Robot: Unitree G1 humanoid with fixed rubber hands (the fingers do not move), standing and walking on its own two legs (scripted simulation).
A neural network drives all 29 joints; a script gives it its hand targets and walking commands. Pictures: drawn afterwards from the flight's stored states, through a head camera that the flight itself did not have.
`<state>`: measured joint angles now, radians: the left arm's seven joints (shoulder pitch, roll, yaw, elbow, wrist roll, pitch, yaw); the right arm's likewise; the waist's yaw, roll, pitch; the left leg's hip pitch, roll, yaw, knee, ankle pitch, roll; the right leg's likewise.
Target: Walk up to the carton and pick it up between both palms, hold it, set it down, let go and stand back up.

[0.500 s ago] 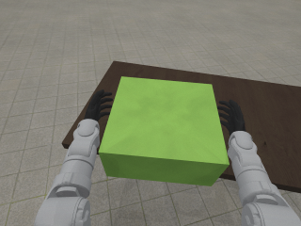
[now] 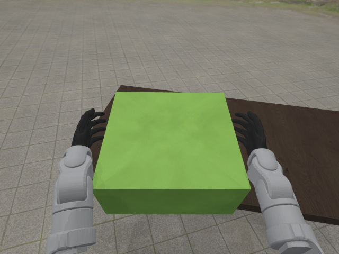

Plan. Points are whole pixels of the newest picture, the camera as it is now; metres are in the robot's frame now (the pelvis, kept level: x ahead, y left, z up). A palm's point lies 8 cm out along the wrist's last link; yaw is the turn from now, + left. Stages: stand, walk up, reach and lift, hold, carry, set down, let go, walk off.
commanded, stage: reach and lift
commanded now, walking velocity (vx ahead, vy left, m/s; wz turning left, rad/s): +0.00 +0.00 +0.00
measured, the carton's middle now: (170, 148) +0.38 +0.01 +0.08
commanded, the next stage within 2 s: hold in 0.96 s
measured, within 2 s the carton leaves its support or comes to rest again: neither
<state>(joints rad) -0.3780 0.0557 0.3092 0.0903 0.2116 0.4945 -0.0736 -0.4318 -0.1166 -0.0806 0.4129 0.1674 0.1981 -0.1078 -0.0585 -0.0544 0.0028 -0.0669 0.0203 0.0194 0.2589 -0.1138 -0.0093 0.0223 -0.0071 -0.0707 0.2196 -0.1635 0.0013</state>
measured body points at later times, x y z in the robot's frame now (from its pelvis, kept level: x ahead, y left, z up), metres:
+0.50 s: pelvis +0.00 +0.00 +0.00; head -0.04 +0.03 +0.45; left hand +0.36 +0.20 +0.15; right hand +0.35 -0.19 +0.15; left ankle +0.02 +0.12 -0.75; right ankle -0.02 -0.11 -0.75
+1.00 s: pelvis -0.01 +0.00 +0.00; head -0.04 +0.02 +0.45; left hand +0.36 +0.20 +0.17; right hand +0.35 -0.20 +0.16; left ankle +0.02 +0.12 -0.75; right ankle -0.02 -0.11 -0.75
